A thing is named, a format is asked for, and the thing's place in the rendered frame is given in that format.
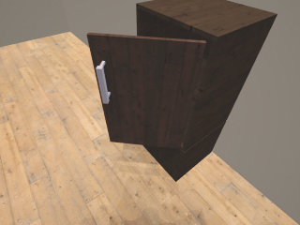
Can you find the cupboard door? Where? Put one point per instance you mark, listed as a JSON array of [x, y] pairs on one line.
[[152, 81]]

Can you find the handle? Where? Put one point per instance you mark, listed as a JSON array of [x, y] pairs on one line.
[[102, 83]]

